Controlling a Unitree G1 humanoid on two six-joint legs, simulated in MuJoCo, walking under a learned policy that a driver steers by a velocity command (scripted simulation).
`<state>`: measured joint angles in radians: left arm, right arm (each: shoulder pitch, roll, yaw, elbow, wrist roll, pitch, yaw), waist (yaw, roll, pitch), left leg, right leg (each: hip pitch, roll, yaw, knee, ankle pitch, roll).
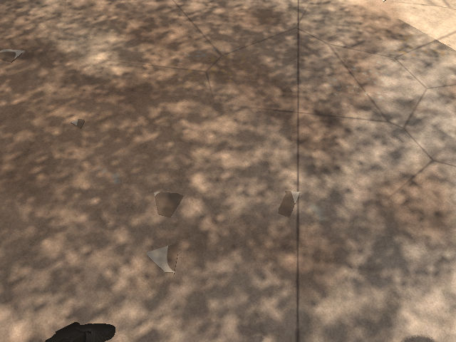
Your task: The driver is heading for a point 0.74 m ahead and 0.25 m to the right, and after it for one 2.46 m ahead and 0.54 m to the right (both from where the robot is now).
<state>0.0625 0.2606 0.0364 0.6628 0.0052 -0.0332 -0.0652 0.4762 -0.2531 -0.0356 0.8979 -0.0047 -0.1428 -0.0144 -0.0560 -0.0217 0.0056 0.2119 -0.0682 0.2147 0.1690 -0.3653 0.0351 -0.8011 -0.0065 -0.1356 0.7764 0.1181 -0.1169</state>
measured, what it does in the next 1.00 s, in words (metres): walks ahead, turning right: right foot, then left foot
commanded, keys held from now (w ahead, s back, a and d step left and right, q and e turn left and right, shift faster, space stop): w+e+shift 0.64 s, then q+shift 0.36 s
